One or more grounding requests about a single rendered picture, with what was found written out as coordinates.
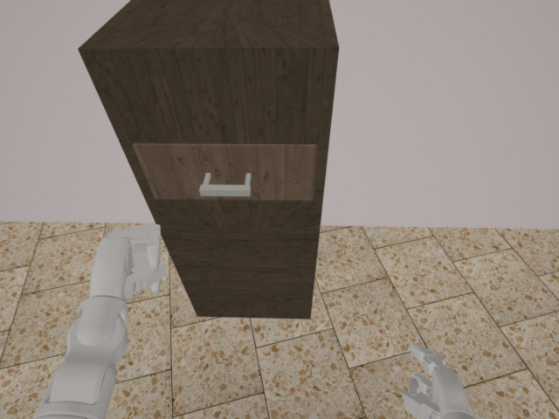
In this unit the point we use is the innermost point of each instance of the drawer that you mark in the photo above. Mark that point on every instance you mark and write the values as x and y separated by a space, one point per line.
278 171

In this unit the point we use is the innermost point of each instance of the handle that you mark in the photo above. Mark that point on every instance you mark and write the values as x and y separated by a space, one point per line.
207 189

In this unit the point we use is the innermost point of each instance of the cabinet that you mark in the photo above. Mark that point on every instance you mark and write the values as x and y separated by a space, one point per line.
226 72

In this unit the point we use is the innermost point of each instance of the left robot forearm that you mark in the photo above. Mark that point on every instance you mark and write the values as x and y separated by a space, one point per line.
83 384

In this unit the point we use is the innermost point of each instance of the robot left hand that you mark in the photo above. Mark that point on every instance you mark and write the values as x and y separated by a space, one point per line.
114 261

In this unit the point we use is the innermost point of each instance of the robot right hand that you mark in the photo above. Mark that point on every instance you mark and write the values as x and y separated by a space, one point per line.
427 399

